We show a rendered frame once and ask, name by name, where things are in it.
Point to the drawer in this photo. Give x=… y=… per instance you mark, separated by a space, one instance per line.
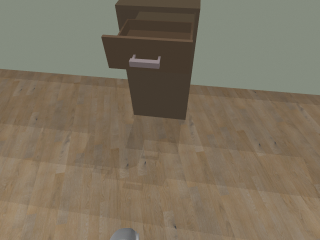
x=149 y=39

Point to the cabinet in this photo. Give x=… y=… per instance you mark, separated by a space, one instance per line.
x=160 y=94

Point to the robot left thigh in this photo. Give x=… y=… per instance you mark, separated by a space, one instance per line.
x=125 y=234

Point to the handle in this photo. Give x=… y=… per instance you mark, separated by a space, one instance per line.
x=144 y=63

